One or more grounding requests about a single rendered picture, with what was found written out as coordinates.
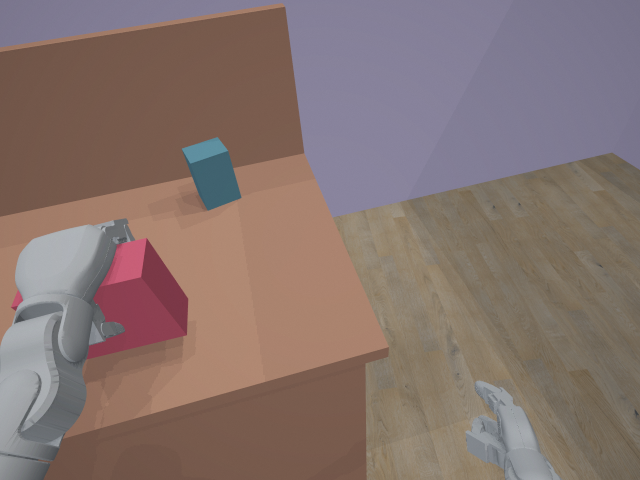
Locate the robot left hand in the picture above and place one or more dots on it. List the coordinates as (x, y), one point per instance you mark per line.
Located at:
(74, 262)

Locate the table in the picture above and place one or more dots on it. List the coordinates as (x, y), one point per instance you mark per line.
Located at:
(270, 381)

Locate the robot left forearm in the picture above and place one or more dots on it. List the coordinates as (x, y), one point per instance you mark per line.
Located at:
(42, 390)

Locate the robot right hand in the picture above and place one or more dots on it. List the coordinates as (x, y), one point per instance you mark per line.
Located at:
(490, 440)

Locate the sponge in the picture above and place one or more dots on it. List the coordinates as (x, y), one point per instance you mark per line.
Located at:
(140, 293)

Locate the robot right forearm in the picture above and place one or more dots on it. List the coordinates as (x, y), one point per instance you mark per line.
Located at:
(528, 464)

